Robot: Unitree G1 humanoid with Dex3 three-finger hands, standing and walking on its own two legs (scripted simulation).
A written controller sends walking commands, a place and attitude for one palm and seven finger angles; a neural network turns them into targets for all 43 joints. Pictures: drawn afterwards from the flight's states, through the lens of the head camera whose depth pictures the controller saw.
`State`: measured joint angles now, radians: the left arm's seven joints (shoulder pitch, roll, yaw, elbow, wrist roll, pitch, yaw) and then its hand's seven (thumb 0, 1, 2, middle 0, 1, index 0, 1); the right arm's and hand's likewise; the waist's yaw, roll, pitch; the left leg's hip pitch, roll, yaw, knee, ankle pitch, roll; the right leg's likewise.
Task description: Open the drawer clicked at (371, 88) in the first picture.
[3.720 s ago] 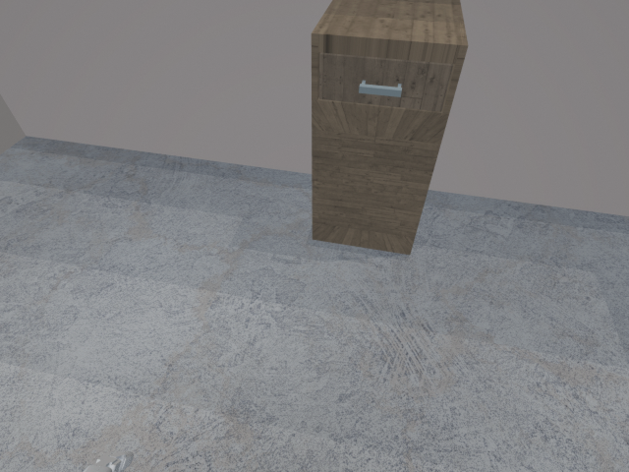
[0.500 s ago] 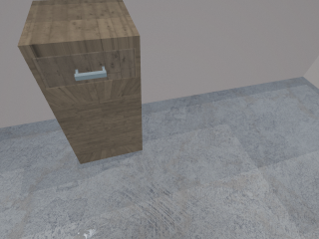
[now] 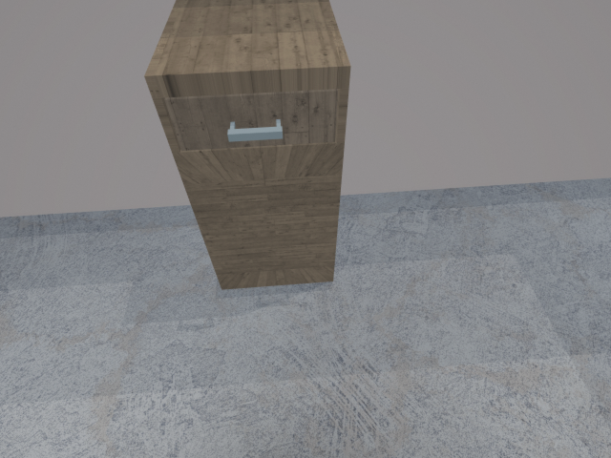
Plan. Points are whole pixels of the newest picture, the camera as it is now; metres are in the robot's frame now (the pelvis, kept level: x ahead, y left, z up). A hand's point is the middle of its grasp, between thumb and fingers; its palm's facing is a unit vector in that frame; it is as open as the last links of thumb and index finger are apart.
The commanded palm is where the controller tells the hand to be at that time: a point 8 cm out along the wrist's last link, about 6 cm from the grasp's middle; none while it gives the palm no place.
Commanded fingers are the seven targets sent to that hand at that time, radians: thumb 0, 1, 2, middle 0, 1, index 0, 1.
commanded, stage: turn to face it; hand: left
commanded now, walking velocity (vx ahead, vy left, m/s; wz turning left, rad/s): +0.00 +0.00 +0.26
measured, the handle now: (255, 129) +0.79 +0.15 -0.03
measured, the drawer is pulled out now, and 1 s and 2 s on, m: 0.00 0.00 0.00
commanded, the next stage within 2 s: take the last steps up to it in 0.04 s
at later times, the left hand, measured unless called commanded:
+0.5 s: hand out of the picture -0.09 +0.14 -0.18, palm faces +0.22 -0.96 -0.14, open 7.4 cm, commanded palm none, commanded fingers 0.00 0.90 0.90 -0.20 -0.30 -0.20 -0.30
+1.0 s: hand (249, 410) +0.22 +0.11 -0.17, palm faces +0.09 -0.97 -0.22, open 7.4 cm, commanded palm none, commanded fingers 0.00 0.90 0.90 -0.20 -0.30 -0.20 -0.30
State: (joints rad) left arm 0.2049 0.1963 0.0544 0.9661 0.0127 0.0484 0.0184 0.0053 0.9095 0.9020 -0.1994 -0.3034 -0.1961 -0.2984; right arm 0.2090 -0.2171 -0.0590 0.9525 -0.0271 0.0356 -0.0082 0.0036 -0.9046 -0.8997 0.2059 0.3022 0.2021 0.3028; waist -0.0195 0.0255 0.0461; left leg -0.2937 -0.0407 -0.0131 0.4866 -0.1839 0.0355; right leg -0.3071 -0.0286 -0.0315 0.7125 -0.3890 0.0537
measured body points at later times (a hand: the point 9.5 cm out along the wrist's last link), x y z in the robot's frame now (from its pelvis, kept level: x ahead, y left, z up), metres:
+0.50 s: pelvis +0.00 -0.01 +0.00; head +0.00 +0.00 +0.45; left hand -0.10 +0.19 -0.17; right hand +0.08 -0.24 -0.15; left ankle -0.06 +0.10 -0.74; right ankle -0.01 -0.12 -0.73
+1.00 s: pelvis +0.15 -0.08 -0.01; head +0.18 -0.10 +0.44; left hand +0.22 +0.16 -0.15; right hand +0.11 -0.32 -0.18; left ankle +0.03 +0.06 -0.64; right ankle +0.22 -0.16 -0.74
